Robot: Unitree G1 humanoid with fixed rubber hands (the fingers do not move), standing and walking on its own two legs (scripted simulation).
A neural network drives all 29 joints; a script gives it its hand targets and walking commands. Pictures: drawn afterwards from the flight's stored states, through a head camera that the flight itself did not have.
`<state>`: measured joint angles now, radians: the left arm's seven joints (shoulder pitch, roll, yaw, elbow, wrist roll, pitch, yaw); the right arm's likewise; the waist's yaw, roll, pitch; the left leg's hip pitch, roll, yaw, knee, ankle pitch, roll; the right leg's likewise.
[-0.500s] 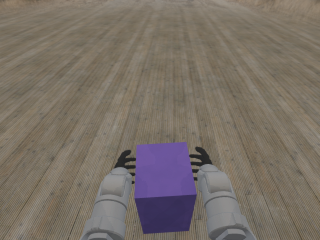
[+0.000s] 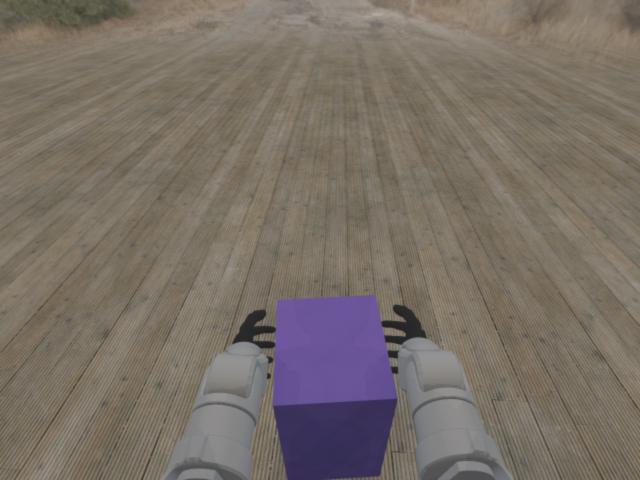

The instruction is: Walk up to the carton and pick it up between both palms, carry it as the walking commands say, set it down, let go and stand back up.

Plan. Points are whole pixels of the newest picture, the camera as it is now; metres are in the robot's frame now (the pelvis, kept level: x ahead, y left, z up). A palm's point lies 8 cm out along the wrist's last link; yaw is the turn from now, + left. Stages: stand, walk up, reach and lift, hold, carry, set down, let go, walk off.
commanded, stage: hold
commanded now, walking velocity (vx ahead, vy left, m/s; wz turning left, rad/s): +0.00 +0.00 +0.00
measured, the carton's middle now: (330, 391) +0.31 -0.01 -0.04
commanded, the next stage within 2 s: carry in 0.08 s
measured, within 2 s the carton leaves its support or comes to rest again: neither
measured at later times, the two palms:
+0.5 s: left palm (320, 356) +0.28 +0.01 +0.08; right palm (505, 363) +0.26 -0.22 +0.08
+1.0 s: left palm (292, 401) +0.20 +0.04 +0.10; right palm (507, 397) +0.20 -0.19 +0.12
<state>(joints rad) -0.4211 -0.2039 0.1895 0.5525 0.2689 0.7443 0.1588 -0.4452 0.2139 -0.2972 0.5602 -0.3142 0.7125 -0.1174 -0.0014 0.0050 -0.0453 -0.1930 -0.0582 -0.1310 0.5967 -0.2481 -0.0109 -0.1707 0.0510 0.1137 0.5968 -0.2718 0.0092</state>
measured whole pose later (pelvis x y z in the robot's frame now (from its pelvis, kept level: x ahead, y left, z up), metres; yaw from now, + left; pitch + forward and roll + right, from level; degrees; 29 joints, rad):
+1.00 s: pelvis -0.09 -0.05 +0.00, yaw -4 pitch +1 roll +1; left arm -0.40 -0.20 0.09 0.01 0.14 1.33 0.25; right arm -0.46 0.22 -0.14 0.02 -0.16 1.28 -0.24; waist -0.01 0.01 -0.15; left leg -0.40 0.00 0.05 0.58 -0.25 0.02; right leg -0.46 0.06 -0.01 0.50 -0.10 -0.06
